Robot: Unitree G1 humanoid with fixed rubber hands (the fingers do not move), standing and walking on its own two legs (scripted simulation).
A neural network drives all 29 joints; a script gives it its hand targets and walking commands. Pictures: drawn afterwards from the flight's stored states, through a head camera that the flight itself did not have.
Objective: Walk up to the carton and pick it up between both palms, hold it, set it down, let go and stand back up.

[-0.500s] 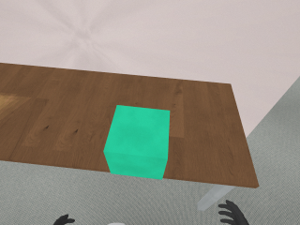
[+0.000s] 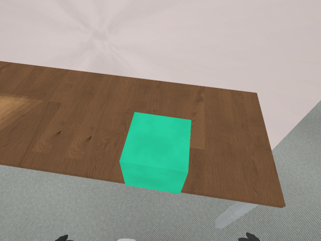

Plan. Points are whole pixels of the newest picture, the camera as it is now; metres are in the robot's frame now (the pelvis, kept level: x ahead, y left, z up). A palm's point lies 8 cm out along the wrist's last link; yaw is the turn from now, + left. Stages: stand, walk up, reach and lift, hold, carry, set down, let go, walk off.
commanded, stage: walk up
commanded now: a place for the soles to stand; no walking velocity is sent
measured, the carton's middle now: (157, 153) +0.38 +0.01 -0.08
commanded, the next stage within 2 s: none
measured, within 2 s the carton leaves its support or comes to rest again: neither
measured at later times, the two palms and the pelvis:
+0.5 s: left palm out of the picture +0.03 +0.36 -0.11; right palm out of the picture +0.09 -0.18 -0.11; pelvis -0.05 +0.07 -0.01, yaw +1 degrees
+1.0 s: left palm out of the picture +0.02 +0.33 -0.10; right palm out of the picture +0.00 -0.20 -0.11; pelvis -0.07 +0.08 +0.00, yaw -5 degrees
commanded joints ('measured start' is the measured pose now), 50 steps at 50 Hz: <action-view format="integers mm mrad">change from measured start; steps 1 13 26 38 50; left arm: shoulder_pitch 29 -34 97 36 53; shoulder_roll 141 228 120 108 127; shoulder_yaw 46 111 93 84 88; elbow -72 -70 -82 -109 -112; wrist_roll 1 28 -3 -12 -4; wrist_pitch -23 -16 -1 -20 -30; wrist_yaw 7 47 17 -20 -12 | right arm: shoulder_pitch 1 -30 -159 -122 -67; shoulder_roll -153 -100 -188 -183 -169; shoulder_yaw -44 -60 -63 -46 -45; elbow -81 -99 -106 -77 -79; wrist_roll -1 -18 -26 -3 -4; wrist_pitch -22 23 22 -33 -27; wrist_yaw -8 45 -26 -6 -7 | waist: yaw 1 -24 10 12 -1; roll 24 -155 138 -25 15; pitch -43 -57 -87 -13 -12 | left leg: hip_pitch -3 147 6 5 21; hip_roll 91 32 306 192 163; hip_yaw -156 145 -222 -146 -69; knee -115 -15 -150 -212 -184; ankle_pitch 133 53 39 -286 -245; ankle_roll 37 -36 165 40 20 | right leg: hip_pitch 5 -69 -50 -156 -212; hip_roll -67 -180 65 57 43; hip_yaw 133 61 229 357 425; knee -115 57 108 -106 -144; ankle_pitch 7 437 -94 -137 -150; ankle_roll -69 -150 -12 -65 -74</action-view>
